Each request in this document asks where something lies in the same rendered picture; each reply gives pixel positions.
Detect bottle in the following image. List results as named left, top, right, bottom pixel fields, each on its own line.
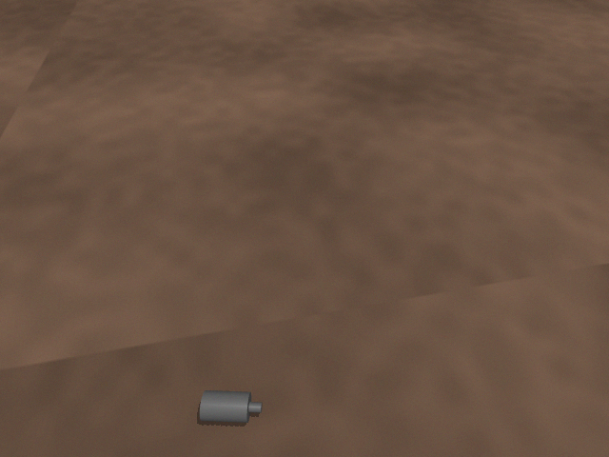
left=200, top=390, right=263, bottom=423

